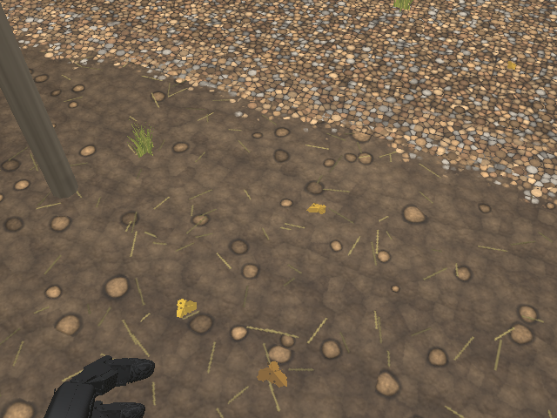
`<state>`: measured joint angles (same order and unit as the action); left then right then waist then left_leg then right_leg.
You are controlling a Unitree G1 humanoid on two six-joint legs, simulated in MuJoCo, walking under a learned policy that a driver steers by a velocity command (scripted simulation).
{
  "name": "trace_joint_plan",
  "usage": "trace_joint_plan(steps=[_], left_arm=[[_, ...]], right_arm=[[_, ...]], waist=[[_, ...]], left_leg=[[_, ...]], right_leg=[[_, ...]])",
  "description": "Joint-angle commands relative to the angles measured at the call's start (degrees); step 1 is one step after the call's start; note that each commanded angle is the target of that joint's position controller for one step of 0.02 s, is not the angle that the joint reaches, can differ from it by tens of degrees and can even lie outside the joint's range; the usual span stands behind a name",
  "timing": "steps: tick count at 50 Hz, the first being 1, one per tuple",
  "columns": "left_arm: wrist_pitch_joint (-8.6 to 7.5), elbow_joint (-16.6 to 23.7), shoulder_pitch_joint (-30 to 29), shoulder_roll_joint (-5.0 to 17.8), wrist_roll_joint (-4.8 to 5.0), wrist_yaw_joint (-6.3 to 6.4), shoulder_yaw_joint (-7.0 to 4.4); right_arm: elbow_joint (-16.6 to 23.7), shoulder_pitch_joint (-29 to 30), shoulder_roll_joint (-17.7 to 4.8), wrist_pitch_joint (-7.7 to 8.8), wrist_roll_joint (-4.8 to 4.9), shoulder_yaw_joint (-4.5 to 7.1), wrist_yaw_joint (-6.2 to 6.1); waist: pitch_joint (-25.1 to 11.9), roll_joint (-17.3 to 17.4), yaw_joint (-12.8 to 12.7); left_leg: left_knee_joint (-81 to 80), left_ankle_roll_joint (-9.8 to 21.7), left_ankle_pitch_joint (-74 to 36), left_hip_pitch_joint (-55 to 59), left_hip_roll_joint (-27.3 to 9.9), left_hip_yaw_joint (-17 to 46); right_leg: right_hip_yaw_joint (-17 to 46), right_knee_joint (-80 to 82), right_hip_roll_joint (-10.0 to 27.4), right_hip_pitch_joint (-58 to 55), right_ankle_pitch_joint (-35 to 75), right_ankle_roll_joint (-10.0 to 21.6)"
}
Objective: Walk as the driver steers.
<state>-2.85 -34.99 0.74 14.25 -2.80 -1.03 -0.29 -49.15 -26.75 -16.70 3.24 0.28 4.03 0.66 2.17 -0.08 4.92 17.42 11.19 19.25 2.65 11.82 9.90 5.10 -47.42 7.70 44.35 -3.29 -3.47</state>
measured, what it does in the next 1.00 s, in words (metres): walks ahead, turning right: right foot, then left foot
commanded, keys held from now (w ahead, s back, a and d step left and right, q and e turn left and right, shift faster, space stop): w+q+shift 0.12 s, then w+shift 0.04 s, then w+e+shift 0.44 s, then e+shift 0.40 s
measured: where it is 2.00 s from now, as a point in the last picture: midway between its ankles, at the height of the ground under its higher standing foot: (228, 245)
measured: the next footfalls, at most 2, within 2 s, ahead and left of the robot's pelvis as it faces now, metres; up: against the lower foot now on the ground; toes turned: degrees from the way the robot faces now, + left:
right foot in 0.14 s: +0.36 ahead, -0.15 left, +0.00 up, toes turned +13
left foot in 0.52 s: +0.61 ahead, +0.18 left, +0.00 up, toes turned +4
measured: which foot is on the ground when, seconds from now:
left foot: down 0.00-0.12, up 0.14-0.50, down 0.52-0.90, up 0.92-1.00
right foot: up 0.00-0.12, down 0.14-0.52, up 0.54-0.88, down 0.90-1.00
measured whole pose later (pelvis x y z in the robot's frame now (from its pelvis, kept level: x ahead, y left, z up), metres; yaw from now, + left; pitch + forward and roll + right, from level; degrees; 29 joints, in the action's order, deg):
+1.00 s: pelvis +0.81 +0.05 -0.03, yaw -19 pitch +0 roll +0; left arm -1.4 -35.0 7.1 20.3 0.2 -2.7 -4.6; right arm -40.3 -8.9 -16.3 4.1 0.2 1.4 -1.0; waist 7.4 -1.2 0.5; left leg 79.9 -3.2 29.4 -20.7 1.8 3.8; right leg -0.7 -35.9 -9.5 29.8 -6.1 8.9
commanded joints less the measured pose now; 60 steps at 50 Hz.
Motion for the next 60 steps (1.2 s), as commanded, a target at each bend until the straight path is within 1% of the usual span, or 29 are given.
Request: trace_joint_plan(steps=[1,4,6,7,8,9,10,12,17,21,25,26,27,28,30,32,35,36,37,40,43,44,45,46,47,48,50,55,60], left_arm=[[-0.76,5.34,-7.92,3.64,0.81,-0.53,-0.40],[-1.06,4.73,-3.18,6.57,1.39,0.13,-1.39],[-1.21,0.03,16.71,12.64,2.31,2.19,-4.20],[-1.16,-2.45,29.55,16.42,1.02,3.73,-5.70],[-1.71,-2.88,28.90,19.43,-1.97,3.61,-6.18],[-1.45,-3.04,25.01,16.64,-0.72,2.54,-6.47],[-1.61,-3.33,19.01,11.03,-0.14,1.95,-5.38],[-1.73,-6.29,18.48,7.20,0.08,1.17,-4.46],[-3.24,-11.12,21.12,7.07,2.18,0.85,-3.99],[-3.44,-9.12,17.67,13.86,2.59,-0.19,-6.26],[-3.01,-10.64,22.79,14.80,2.62,-0.83,-6.43],[-3.25,-10.45,22.24,13.08,2.59,-0.69,-6.01],[-3.40,-8.14,23.18,4.45,2.83,-0.16,-4.01],[-2.80,-6.20,26.02,5.08,4.65,0.14,-3.87],[-1.11,-7.22,19.48,7.64,2.42,-0.55,-4.41],[0.44,-7.94,18.32,5.80,1.75,-1.47,-4.43],[2.87,-5.51,14.95,3.23,0.75,-1.58,-3.87],[2.69,-3.54,11.05,2.84,0.97,-1.93,-3.68],[1.22,-1.69,9.77,2.37,7.16,-1.37,-3.51],[-0.58,-1.12,8.01,3.75,4.41,-2.90,-3.39],[0.66,-2.39,18.35,9.80,4.36,-3.60,-5.94],[1.30,-3.89,25.96,13.52,4.27,-3.03,-7.69],[1.87,-4.81,27.34,14.85,4.58,-1.83,-8.28],[2.04,-2.43,22.99,18.44,3.42,-0.44,-8.28],[0.44,2.90,18.47,20.36,0.12,-0.93,-7.55],[0.66,5.87,13.97,18.25,1.43,-1.45,-7.86],[0.52,6.69,8.07,13.98,4.42,-1.12,-6.60],[2.19,5.81,6.68,13.92,3.83,1.56,-7.05],[5.51,6.59,5.78,13.93,4.79,3.92,-7.31]], right_arm=[[3.37,-0.53,-8.96,1.41,0.20,2.20,-0.23],[3.92,2.51,-11.33,1.39,0.56,2.58,-1.14],[5.08,7.67,-15.31,1.84,-0.54,3.42,-0.55],[6.13,9.27,-10.04,2.57,-1.37,2.10,-0.29],[8.05,0.92,0.88,2.48,1.20,-0.66,-0.49],[8.09,2.33,-4.00,2.32,0.13,-1.00,-0.64],[7.16,6.29,-5.78,1.79,-1.05,-0.59,-0.43],[9.06,13.01,-4.78,1.23,-2.68,-1.02,0.99],[16.84,22.53,-1.75,0.59,-4.53,-3.29,2.39],[16.59,23.96,-3.24,0.86,-2.08,-3.85,3.99],[12.17,13.10,-8.01,1.33,-2.98,-1.11,1.09],[10.82,4.11,-11.44,1.82,-3.97,0.28,-0.57],[10.70,-3.14,-16.34,2.15,-5.52,1.16,-1.79],[11.63,0.81,-16.96,1.59,-4.56,1.46,-2.01],[11.88,9.72,-7.40,1.55,-3.61,-0.28,-1.18],[10.40,11.28,-3.39,2.09,-3.46,-1.37,-0.96],[7.20,8.34,-0.98,3.89,-0.76,-1.82,-0.84],[6.80,9.11,-1.63,3.89,-0.59,-1.75,-1.17],[9.55,18.09,-3.70,3.08,0.58,-0.48,-2.32],[9.65,19.19,-8.22,1.82,0.30,0.51,-4.84],[10.11,18.66,-12.73,1.21,1.73,2.17,-5.04],[10.79,19.55,-11.95,1.14,2.15,2.05,-4.46],[10.26,17.75,-7.49,1.41,1.91,0.91,-3.29],[11.43,14.21,-0.72,1.72,-1.67,-1.05,-1.81],[13.56,3.35,-4.65,2.46,-0.46,-1.50,-1.00],[13.74,8.62,-11.32,2.66,0.01,-0.41,-0.78],[14.63,15.29,-10.97,1.42,-0.76,-0.04,-2.14],[14.82,17.91,-5.97,-0.27,-1.67,-0.62,-3.01],[15.40,23.40,-4.36,-1.41,-0.47,-0.70,-2.53]], waist=[[3.04,2.44,0.67],[-1.75,3.28,-3.06],[-12.78,3.54,-14.69],[-19.72,-0.31,-19.62],[-26.20,-18.65,-11.62],[-24.94,-18.90,-11.77],[-14.27,-11.55,-10.01],[-5.58,-2.44,-8.92],[2.60,-4.94,-3.78],[1.75,-4.51,-2.02],[-5.65,1.50,2.76],[-11.06,3.45,7.38],[-16.84,16.39,7.26],[-18.09,19.98,3.12],[-6.16,5.84,-0.29],[-1.00,4.65,-3.42],[0.03,6.84,-5.92],[0.73,6.67,-5.91],[1.87,7.80,-6.95],[-1.73,4.34,-7.24],[-8.67,6.39,-12.76],[-11.97,4.76,-16.62],[-9.47,-3.23,-16.21],[-8.13,-20.60,-10.59],[-26.56,-17.31,-6.15],[-27.76,-5.58,-8.69],[-13.68,5.30,-4.78],[-9.74,2.28,-2.84],[-11.99,-3.72,-4.65]], left_leg=[[-6.08,3.46,-38.29,-11.46,-12.28,12.98],[1.69,-0.11,-53.25,-7.82,-12.84,13.34],[24.42,-2.58,-56.63,-12.93,-11.41,12.92],[42.19,-2.81,-41.18,-20.47,-9.01,9.06],[61.11,-4.12,11.18,-37.80,-2.73,2.90],[64.63,-3.26,5.51,-42.79,-5.09,-0.18],[62.70,-3.02,-1.27,-43.96,-8.75,-0.92],[58.55,-3.92,-2.34,-42.75,-10.86,-1.84],[41.71,-8.18,-1.77,-45.09,-16.93,-4.41],[23.43,-10.57,-15.92,-15.04,-13.21,-10.29],[15.59,-9.86,-9.37,-0.68,-10.43,-11.69],[14.89,-8.95,-0.68,11.47,-16.73,-6.16],[6.29,-8.00,25.79,19.03,-33.85,16.55],[-7.19,-4.70,36.91,14.25,-39.13,40.45],[-4.52,-3.74,21.82,2.54,-33.79,22.01],[-3.61,-4.94,-9.78,-4.51,-29.04,5.13],[0.27,-5.43,-48.82,-4.67,-28.53,-7.45],[-1.35,-6.29,-50.48,-5.06,-26.90,-11.09],[-2.41,-6.55,-43.41,-5.08,-26.27,-13.08],[0.22,-8.57,-47.02,-11.57,-21.83,-21.24],[15.66,-9.73,-62.15,-10.76,-22.94,-20.77],[27.28,-10.50,-57.35,-14.08,-22.21,-20.04],[42.21,-12.97,-20.86,-23.29,-17.26,-19.16],[67.15,-15.36,21.22,-36.89,-7.79,-18.11],[78.86,-16.21,20.14,-45.71,-5.21,-3.09],[75.02,-14.58,13.58,-44.65,-7.97,0.55],[64.01,-14.48,7.38,-44.41,-11.46,0.07],[42.77,-16.95,3.51,-34.30,-10.47,-1.94],[29.54,-17.58,-8.63,-30.33,-7.35,-0.87]], right_leg=[[-5.74,8.81,-6.14,-12.24,8.98,1.23],[-4.82,17.36,-9.69,-26.87,5.40,2.86],[-3.27,16.16,-8.99,-50.36,-3.78,3.76],[3.29,14.14,-0.59,-63.49,-19.35,5.44],[33.38,21.48,18.00,-75.50,-32.45,11.82],[48.34,31.18,16.06,-68.97,-41.01,14.43],[39.07,32.62,12.19,-59.16,-41.84,14.39],[26.13,32.29,7.29,-46.30,-27.01,14.57],[18.94,39.41,4.23,-32.33,-16.66,17.02],[10.25,45.33,0.78,-14.22,-8.70,14.57],[6.19,19.99,-2.45,-24.08,13.10,11.34],[4.11,2.39,-6.29,-15.51,8.50,9.61],[1.52,-18.68,-10.33,-4.70,-23.82,9.01],[1.03,-28.66,-11.20,2.15,-22.17,9.64],[-0.55,-29.79,-4.81,3.53,-13.10,9.65],[-1.25,-25.73,-2.73,-0.46,-12.31,7.51],[-4.02,-22.09,-3.20,0.11,-13.03,6.40],[-5.53,-18.16,-3.95,0.56,-9.52,6.36],[-3.74,-11.31,-2.67,1.87,-5.82,5.52],[-11.19,9.06,-7.92,-17.17,10.01,4.81],[-12.06,10.37,-12.72,-33.79,7.84,8.28],[-10.10,11.85,-13.14,-43.92,10.19,10.67],[-5.54,16.59,-11.03,-51.53,15.28,12.77],[8.35,12.27,-3.04,-57.16,46.92,18.33],[37.55,19.37,11.96,-68.37,38.09,32.22],[39.55,25.80,10.31,-64.12,17.02,30.63],[32.62,28.84,4.09,-46.58,4.56,24.72],[19.62,25.11,-4.48,-28.16,28.88,20.14],[21.63,24.12,-8.04,-26.44,8.40,14.31]])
